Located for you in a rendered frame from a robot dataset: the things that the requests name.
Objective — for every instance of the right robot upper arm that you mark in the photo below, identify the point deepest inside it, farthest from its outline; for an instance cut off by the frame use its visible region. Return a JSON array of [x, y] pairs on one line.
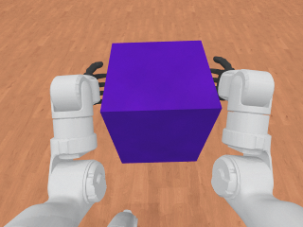
[[246, 183]]

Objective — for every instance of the left robot hand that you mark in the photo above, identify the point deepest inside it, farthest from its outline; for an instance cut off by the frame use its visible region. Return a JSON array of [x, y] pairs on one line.
[[89, 72]]

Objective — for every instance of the left robot forearm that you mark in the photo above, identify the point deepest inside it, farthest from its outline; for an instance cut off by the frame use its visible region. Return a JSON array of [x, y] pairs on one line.
[[72, 98]]

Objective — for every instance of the left robot upper arm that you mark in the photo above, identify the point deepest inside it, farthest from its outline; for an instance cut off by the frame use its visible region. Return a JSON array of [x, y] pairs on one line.
[[74, 186]]

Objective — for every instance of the carton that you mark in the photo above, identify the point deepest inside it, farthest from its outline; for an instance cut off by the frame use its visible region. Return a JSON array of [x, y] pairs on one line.
[[159, 102]]

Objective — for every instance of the right robot hand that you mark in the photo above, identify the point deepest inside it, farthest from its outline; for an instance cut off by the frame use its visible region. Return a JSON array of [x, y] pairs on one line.
[[227, 67]]

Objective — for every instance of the left robot thigh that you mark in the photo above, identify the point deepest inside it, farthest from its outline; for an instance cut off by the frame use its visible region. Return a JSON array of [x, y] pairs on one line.
[[124, 219]]

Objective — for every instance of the right robot forearm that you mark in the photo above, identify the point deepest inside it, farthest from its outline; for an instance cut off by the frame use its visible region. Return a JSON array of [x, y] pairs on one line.
[[249, 94]]

